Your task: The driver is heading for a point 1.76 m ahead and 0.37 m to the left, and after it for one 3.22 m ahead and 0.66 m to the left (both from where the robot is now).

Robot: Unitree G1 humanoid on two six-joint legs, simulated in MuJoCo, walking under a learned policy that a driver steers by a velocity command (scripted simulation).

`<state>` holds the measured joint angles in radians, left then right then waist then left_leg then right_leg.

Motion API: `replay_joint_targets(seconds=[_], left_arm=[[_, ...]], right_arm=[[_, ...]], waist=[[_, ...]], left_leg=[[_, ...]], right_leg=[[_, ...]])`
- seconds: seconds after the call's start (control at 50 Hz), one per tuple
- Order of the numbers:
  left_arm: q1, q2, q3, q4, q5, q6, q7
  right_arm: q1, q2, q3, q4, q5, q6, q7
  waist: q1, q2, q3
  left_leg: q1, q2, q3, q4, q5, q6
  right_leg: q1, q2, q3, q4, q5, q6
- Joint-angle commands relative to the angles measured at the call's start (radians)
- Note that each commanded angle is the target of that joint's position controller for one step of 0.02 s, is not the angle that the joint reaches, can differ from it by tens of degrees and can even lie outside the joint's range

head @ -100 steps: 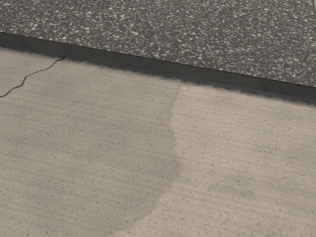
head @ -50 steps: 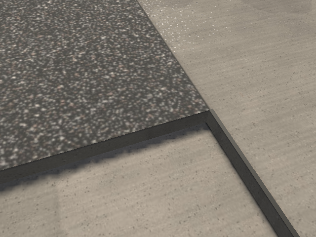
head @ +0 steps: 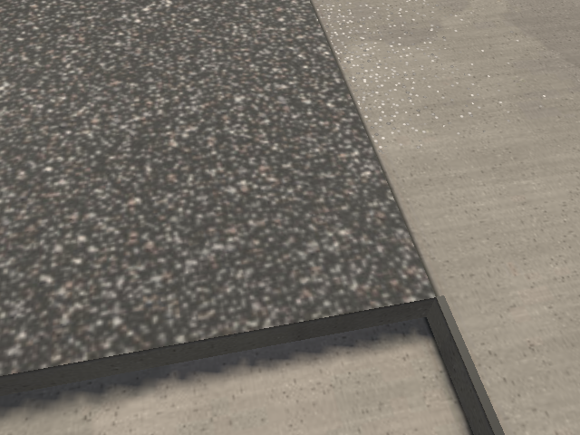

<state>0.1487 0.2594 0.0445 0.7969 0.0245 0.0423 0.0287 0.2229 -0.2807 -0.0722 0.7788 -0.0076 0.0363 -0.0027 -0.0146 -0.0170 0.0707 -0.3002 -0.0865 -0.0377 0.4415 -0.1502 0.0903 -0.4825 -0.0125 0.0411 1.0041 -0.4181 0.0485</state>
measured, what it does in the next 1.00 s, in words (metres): steps on the spot, turning left: right foot, then left foot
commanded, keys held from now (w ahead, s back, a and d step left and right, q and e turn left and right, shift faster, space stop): q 0.70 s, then no key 0.30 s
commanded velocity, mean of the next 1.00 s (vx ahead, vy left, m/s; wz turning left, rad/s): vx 0.01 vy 0.00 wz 0.51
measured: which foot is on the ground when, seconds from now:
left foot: down 0.00-0.24, up 0.26-0.68, down 0.70-1.00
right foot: up 0.00-0.22, down 0.24-0.70, up 0.72-1.00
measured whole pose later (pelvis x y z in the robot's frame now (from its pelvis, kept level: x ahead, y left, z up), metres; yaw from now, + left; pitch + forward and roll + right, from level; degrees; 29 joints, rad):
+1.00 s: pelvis -0.02 -0.01 +0.01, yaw +31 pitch -1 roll -1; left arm 0.23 0.30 0.05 0.83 0.02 0.07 0.00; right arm 0.18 -0.25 -0.02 0.78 -0.02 0.02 0.00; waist 0.01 -0.04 0.07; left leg -0.16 -0.08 -0.04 0.38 -0.20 0.08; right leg -0.38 -0.03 0.01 0.85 -0.38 0.03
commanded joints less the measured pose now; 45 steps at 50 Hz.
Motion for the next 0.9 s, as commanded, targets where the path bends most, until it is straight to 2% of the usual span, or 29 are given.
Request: replay_joint_targets(seconds=[0.02,0.08,0.14,0.18,0.22,0.24,0.26,0.28,0.3,0.32,0.34,0.36,0.38,0.44,0.48,0.56,0.6,0.64,0.66,0.68,0.7,0.72,0.74,0.76,0.78,0.8,0.82,0.84,0.9], left_arm=[[0.042,0.073,0.016,-0.046,-0.004,0.003,0.004],[0.008,0.079,0.014,-0.065,-0.008,-0.005,0.005],[0.020,0.085,0.013,-0.074,-0.017,-0.018,0.009],[0.060,0.089,0.012,-0.072,-0.025,-0.030,0.014],[0.144,0.087,0.013,-0.056,-0.023,-0.045,0.023],[0.156,0.158,0.028,-0.058,-0.008,-0.052,0.033],[0.089,0.265,0.048,-0.090,0.004,-0.048,0.034],[0.060,0.247,0.049,-0.094,0.012,-0.042,0.025],[0.031,0.173,0.028,-0.107,0.006,-0.044,0.020],[-0.015,0.130,0.017,-0.113,-0.001,-0.044,0.016],[-0.041,0.120,0.014,-0.124,-0.002,-0.045,0.017],[-0.036,0.120,0.013,-0.128,-0.002,-0.047,0.020],[-0.008,0.122,0.015,-0.124,-0.001,-0.047,0.020],[0.090,0.142,0.026,-0.096,-0.004,-0.048,0.019],[0.118,0.157,0.033,-0.084,-0.002,-0.047,0.016],[0.092,0.182,0.044,-0.082,0.002,-0.046,-0.001],[0.084,0.197,0.050,-0.076,0.004,-0.045,-0.010],[0.076,0.209,0.055,-0.071,-0.001,-0.041,-0.016],[0.062,0.213,0.057,-0.069,-0.010,-0.037,-0.017],[0.069,0.206,0.057,-0.063,-0.015,-0.032,-0.018],[0.103,0.169,0.050,-0.065,-0.010,-0.027,-0.022],[0.081,0.078,0.022,-0.136,0.002,-0.017,-0.020],[0.026,0.125,0.028,-0.130,0.004,0.001,-0.005],[0.034,0.129,0.030,-0.116,-0.013,0.008,-0.007],[0.050,0.132,0.032,-0.095,-0.022,0.004,-0.012],[0.063,0.149,0.038,-0.079,-0.013,-0.001,-0.016],[0.094,0.157,0.041,-0.058,0.000,0.000,-0.022],[0.109,0.153,0.040,-0.047,0.002,0.002,-0.026],[0.098,0.122,0.030,-0.038,-0.010,0.013,-0.030]], right_arm=[[0.031,-0.155,-0.040,-0.051,-0.007,-0.008,0.000],[0.025,-0.165,-0.046,-0.058,-0.013,0.000,0.005],[0.006,-0.172,-0.051,-0.065,-0.017,0.006,0.012],[-0.021,-0.172,-0.053,-0.070,-0.015,0.009,0.017],[-0.065,-0.161,-0.050,-0.075,0.001,0.013,0.015],[-0.050,-0.115,-0.038,-0.086,0.010,0.009,0.012],[-0.020,-0.053,-0.024,-0.107,0.020,0.003,0.008],[-0.022,-0.143,-0.045,-0.088,-0.023,0.002,0.002],[-0.007,-0.161,-0.054,-0.073,-0.024,0.004,0.006],[0.021,-0.149,-0.054,-0.051,-0.023,0.010,0.014],[0.042,-0.142,-0.054,-0.039,-0.022,0.018,0.024],[0.054,-0.135,-0.051,-0.034,-0.019,0.024,0.035],[0.040,-0.128,-0.047,-0.036,-0.015,0.028,0.041],[-0.038,-0.108,-0.034,-0.065,-0.009,0.034,0.049],[-0.063,-0.098,-0.027,-0.078,-0.007,0.039,0.051],[-0.086,-0.083,-0.013,-0.099,0.002,0.041,0.057],[-0.085,-0.088,-0.012,-0.108,0.007,0.039,0.056],[-0.071,-0.090,-0.011,-0.111,0.008,0.033,0.054],[-0.046,-0.085,-0.011,-0.105,0.002,0.027,0.051],[-0.017,-0.095,-0.013,-0.093,-0.010,0.017,0.042],[0.015,-0.167,-0.028,-0.089,-0.028,0.002,0.030],[0.016,-0.321,-0.058,-0.118,-0.011,-0.009,0.026],[0.112,-0.290,-0.064,-0.088,0.002,-0.010,0.023],[0.063,-0.220,-0.039,-0.080,0.002,-0.009,0.017],[-0.022,-0.162,-0.020,-0.088,0.000,-0.005,0.011],[-0.079,-0.138,-0.010,-0.098,0.001,-0.004,0.002],[-0.085,-0.122,-0.002,-0.098,0.002,-0.006,-0.004],[-0.072,-0.118,0.003,-0.091,0.003,-0.008,-0.004],[-0.041,-0.124,0.008,-0.066,0.000,-0.019,-0.003]], waist=[[-0.005,0.132,-0.125],[-0.022,0.146,-0.118],[-0.020,0.156,-0.125],[-0.002,0.164,-0.130],[0.053,0.143,-0.123],[0.042,0.024,-0.114],[0.006,-0.215,-0.095],[0.010,-0.167,-0.073],[-0.016,-0.101,-0.064],[-0.041,-0.074,-0.043],[-0.051,-0.102,-0.052],[-0.041,-0.132,-0.059],[-0.023,-0.128,-0.066],[0.038,-0.124,-0.083],[0.055,-0.136,-0.090],[0.054,-0.161,-0.093],[0.051,-0.176,-0.101],[0.039,-0.175,-0.108],[0.014,-0.155,-0.113],[-0.010,-0.102,-0.120],[-0.019,0.089,-0.127],[0.003,0.325,-0.100],[-0.077,0.196,-0.151],[-0.030,0.161,-0.099],[0.007,0.140,-0.051],[0.028,0.156,-0.049],[0.030,0.167,-0.074],[0.031,0.145,-0.102],[0.020,0.114,-0.105]], left_leg=[[0.113,0.235,-0.284,-0.140,0.141,0.157],[0.090,0.230,-0.341,-0.144,0.019,0.150],[0.077,0.230,-0.399,-0.123,0.056,0.139],[0.064,0.222,-0.437,-0.102,0.108,0.117],[-0.009,0.169,-0.430,-0.052,0.053,0.047],[-0.095,0.093,-0.359,0.048,-0.104,-0.016],[-0.265,-0.091,-0.126,0.257,-0.332,-0.070],[-0.242,-0.042,-0.065,0.477,-0.412,-0.082],[-0.201,-0.017,-0.084,0.575,-0.371,-0.081],[-0.193,-0.007,-0.074,0.644,-0.312,-0.086],[-0.209,-0.004,-0.059,0.692,-0.264,-0.094],[-0.234,-0.001,-0.042,0.716,-0.253,-0.108],[-0.250,0.004,-0.027,0.706,-0.250,-0.122],[-0.291,0.026,-0.004,0.616,-0.261,-0.151],[-0.274,0.042,0.008,0.543,-0.283,-0.152],[-0.126,0.064,0.066,0.372,-0.305,-0.125],[-0.060,0.060,0.095,0.302,-0.309,-0.106],[-0.003,0.056,0.113,0.201,-0.276,-0.085],[0.060,0.049,0.121,0.097,-0.203,-0.071],[0.151,0.045,0.098,-0.038,-0.082,-0.056],[0.273,0.180,-0.124,-0.164,-0.017,-0.023],[0.309,0.473,-0.517,-0.163,0.390,0.114],[0.277,0.482,-0.446,-0.120,0.476,0.216],[0.240,0.417,-0.345,-0.114,0.460,0.209],[0.192,0.341,-0.260,-0.133,0.391,0.161],[0.200,0.287,-0.215,-0.137,0.370,0.122],[0.210,0.262,-0.181,-0.129,0.455,0.117],[0.223,0.259,-0.166,-0.124,0.503,0.118],[0.242,0.267,-0.168,-0.138,0.439,0.118]], right_leg=[[-0.010,0.014,-0.006,-0.080,0.016,0.012],[0.019,0.024,0.002,-0.163,0.022,0.005],[0.085,0.046,0.004,-0.250,0.005,-0.013],[0.161,0.064,0.005,-0.356,0.003,-0.034],[0.319,0.066,0.002,-0.618,0.124,-0.057],[0.385,-0.080,0.143,-0.764,0.067,-0.091],[0.417,-0.340,0.438,-0.856,0.052,-0.189],[0.282,-0.401,0.438,-0.818,0.197,-0.275],[0.243,-0.352,0.360,-0.792,0.296,-0.282],[0.233,-0.280,0.243,-0.769,0.356,-0.252],[0.272,-0.225,0.161,-0.751,0.392,-0.223],[0.316,-0.202,0.110,-0.731,0.476,-0.219],[0.356,-0.194,0.077,-0.714,0.542,-0.221],[0.488,-0.232,0.060,-0.682,0.637,-0.249],[0.520,-0.258,0.052,-0.672,0.654,-0.259],[0.450,-0.273,-0.013,-0.648,0.660,-0.248],[0.422,-0.281,-0.033,-0.623,0.682,-0.241],[0.407,-0.290,-0.048,-0.581,0.668,-0.222],[0.375,-0.282,-0.074,-0.534,0.624,-0.195],[0.311,-0.263,-0.113,-0.457,0.520,-0.143],[0.153,-0.195,-0.187,-0.254,0.285,-0.076],[-0.119,-0.007,-0.204,-0.084,-0.230,-0.010],[-0.077,-0.023,-0.052,0.054,-0.238,-0.016],[-0.082,-0.037,-0.028,0.093,-0.165,-0.024],[-0.065,-0.051,-0.015,0.062,-0.074,-0.029],[-0.056,-0.051,-0.021,0.037,-0.012,-0.029],[-0.026,-0.038,-0.037,0.052,0.026,-0.023],[-0.004,-0.028,-0.039,0.060,0.041,-0.019],[0.014,-0.024,-0.034,-0.021,0.054,-0.011]])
